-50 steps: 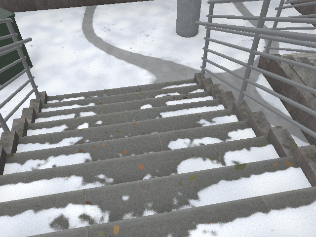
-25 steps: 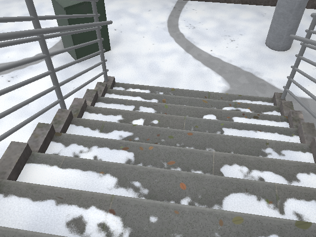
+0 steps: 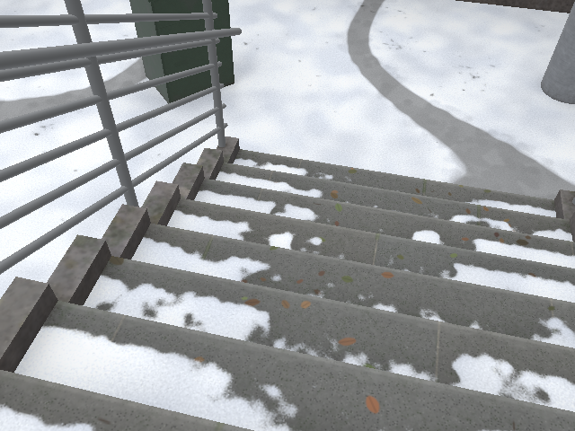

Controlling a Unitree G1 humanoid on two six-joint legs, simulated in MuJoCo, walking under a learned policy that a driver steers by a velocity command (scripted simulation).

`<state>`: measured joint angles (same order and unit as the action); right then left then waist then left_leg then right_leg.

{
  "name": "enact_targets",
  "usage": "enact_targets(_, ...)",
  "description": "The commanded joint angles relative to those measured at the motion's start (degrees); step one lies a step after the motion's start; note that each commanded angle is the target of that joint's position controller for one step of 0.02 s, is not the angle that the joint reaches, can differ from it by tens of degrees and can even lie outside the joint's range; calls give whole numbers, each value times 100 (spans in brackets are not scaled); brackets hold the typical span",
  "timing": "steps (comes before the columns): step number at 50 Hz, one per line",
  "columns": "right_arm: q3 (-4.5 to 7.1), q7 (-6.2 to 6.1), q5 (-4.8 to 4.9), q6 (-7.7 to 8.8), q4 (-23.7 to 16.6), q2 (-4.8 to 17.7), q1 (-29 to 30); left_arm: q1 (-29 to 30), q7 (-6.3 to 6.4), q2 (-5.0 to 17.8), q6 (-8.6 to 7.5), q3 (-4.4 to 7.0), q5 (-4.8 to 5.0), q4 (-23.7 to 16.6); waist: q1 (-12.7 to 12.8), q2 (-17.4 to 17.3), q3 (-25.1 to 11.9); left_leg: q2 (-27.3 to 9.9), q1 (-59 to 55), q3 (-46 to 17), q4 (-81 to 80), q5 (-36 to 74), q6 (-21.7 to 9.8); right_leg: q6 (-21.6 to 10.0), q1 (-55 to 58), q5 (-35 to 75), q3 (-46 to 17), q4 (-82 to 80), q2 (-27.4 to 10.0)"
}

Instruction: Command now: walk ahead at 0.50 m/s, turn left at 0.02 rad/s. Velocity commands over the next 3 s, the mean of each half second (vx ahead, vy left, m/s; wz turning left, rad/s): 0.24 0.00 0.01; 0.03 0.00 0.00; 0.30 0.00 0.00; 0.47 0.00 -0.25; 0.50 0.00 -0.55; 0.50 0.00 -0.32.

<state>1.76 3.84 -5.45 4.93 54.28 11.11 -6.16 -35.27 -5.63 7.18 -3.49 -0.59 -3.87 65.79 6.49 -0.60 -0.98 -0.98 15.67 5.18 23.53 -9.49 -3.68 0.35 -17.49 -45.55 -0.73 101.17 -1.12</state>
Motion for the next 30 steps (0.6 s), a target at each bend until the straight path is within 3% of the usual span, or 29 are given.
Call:
enact_targets(1,131,-35,143,-152,226,471,-1584,1260,82,609,-293,167,30,-1145,-854,396,-197,-2179,-2627,-1463,100,3537,-1610,-322,-3626,1157,-297,-856,-667)
enact_targets(2,124,-12,109,-117,205,439,-1413,1400,200,376,-289,170,4,-1095,-568,87,447,-1921,-986,-1088,-78,3379,-1538,-459,-2871,1230,-187,-1286,-702)
enact_targets(3,-23,-122,133,42,5,-17,-1118,1237,263,126,-273,113,-128,-1033,-280,-34,657,-1514,255,-901,-509,2914,-1332,-654,-2084,2805,-398,-2807,-870)
enact_targets(4,-30,-144,234,158,-26,-22,-1099,1246,232,99,-276,140,-162,-886,-292,-97,886,-1337,989,-680,-870,2966,-1348,-640,-1584,3919,-224,-4091,-789)
enact_targets(5,40,-119,282,216,79,267,-1255,1123,192,109,-223,174,-146,-868,-229,-234,592,-1225,999,-728,-770,3145,-1445,-534,-1248,4157,-2,-4385,-561)
enact_targets(6,49,-102,154,215,117,393,-1288,1031,156,127,-182,176,-127,-872,-159,-358,329,-1213,1215,-714,-424,3552,-1421,-382,-931,4369,16,-4229,-543)
enact_targets(7,49,-84,-3,224,75,414,-1268,613,52,32,-187,105,-165,-775,-25,-293,257,-1142,1672,-614,60,3406,-1308,-341,-492,5163,-65,-4009,-472)
enact_targets(8,30,-45,-66,224,-1,376,-1121,404,43,120,-219,124,-156,-728,49,-183,235,-1055,2012,-510,274,3144,-1177,-256,-142,5277,-14,-4080,-376)
enact_targets(9,-12,-205,15,286,275,143,-1649,1524,64,320,-219,134,-178,-1125,-517,1,340,-1190,568,-878,464,2161,-998,-165,-1783,6426,-663,-5149,-816)
enact_targets(10,-96,-292,134,311,494,-10,-2190,2366,113,556,-179,180,-134,-1439,-820,-163,487,-1387,-409,-1244,875,1882,-981,-109,-2881,6572,-763,-5761,-932)
enact_targets(11,-176,-399,143,321,562,-179,-2468,2654,161,635,-167,132,-82,-1383,-1031,223,390,-1174,-547,-1060,1346,921,-693,-88,-2907,7860,-897,-6815,-1041)
enact_targets(12,-209,-415,106,284,654,-90,-2824,2823,167,582,-122,88,-67,-1389,-1120,65,425,-1096,-127,-1105,1501,633,-679,-93,-2418,8188,-614,-7076,-912)
enact_targets(13,-240,-389,34,173,694,-39,-2982,2941,124,672,-78,101,-86,-1396,-1129,1,529,-1096,400,-1201,1572,370,-712,-123,-1921,8005,-345,-7053,-739)
enact_targets(15,-283,-334,53,100,642,-16,-3107,3198,90,848,0,125,-151,-1512,-1186,-57,735,-1031,1048,-1302,1727,-435,-615,-169,-1229,7607,-106,-7152,-611)
enact_targets(16,-290,-290,22,86,635,20,-3052,3319,72,825,14,113,-138,-1594,-1185,-85,799,-1031,1305,-1303,1822,-612,-565,-178,-747,7275,-48,-7096,-566)
enact_targets(18,-202,-343,148,15,612,253,-3042,3320,101,902,-3,98,-111,-1555,-1274,5,945,-1119,756,-1460,2305,-806,-397,-183,-624,6868,-68,-7941,-584)
enact_targets(19,-149,-357,176,-74,665,407,-3047,3240,152,959,-42,135,-50,-1491,-1230,122,993,-1136,667,-1459,2538,-663,-327,-223,-200,6903,82,-8558,-493)
enact_targets(20,-64,-259,104,-170,708,636,-3063,2647,248,1199,-97,282,57,-1259,-961,223,731,-912,828,-1162,3146,-294,-153,-333,938,7279,334,-8785,-320)
enact_targets(21,-26,-36,-80,-236,758,715,-3080,1396,352,1696,-152,532,169,-908,-417,440,118,-584,1345,-739,4404,38,227,-661,2651,8384,270,-8551,-480)
enact_targets(22,-128,217,139,-273,961,-225,-4052,79,264,2197,-89,623,145,-567,-344,1619,-1847,192,2520,-22,6747,-2969,802,-1745,5720,11360,-143,-6884,-1567)
enact_targets(23,-106,315,410,-267,588,36,-3647,-36,45,2240,-56,624,233,-636,-141,1930,-2731,303,3113,-87,9436,-4824,1025,-2476,6211,12728,-1088,-6416,-2449)
enact_targets(24,21,298,508,-263,221,326,-2413,215,52,1958,-48,609,79,-735,79,945,-1898,88,3935,-451,9459,-4802,992,-2021,5252,12293,-986,-6576,-2301)
enact_targets(25,-48,233,528,-198,-38,140,-2110,1037,-46,1714,-60,474,205,-955,-402,414,-1552,-299,3792,-547,8635,-4434,977,-1834,3947,10553,-982,-6875,-2387)
enact_targets(26,-126,150,535,-137,-76,-118,-2042,1876,-119,1198,-74,234,406,-1170,-792,193,-967,-522,3432,-775,7864,-4116,987,-1629,2500,8558,-1169,-7321,-2354)
enact_targets(27,-272,113,554,-84,149,-395,-2355,1865,-137,1109,-41,139,288,-1079,-963,13,-158,-664,2530,-1066,7477,-3780,938,-1299,764,8239,-927,-7739,-2353)
enact_targets(28,-284,100,606,-71,375,-603,-2900,1680,-141,1252,-89,149,174,-1020,-1160,286,339,-676,1775,-959,7054,-3278,1043,-1291,-329,8079,-623,-8053,-2126)
enact_targets(29,-291,111,655,-90,449,-545,-3139,1680,-159,1294,-164,134,204,-925,-1299,514,454,-532,1363,-760,6918,-3284,1168,-1281,-898,7226,-492,-8279,-1837)
enact_targets(30,-262,61,438,-91,505,-507,-3076,1833,-17,927,-287,45,247,-1048,-1144,235,336,-681,1370,-903,6086,-1589,1091,-1348,-1076,6180,-277,-8296,-1374)
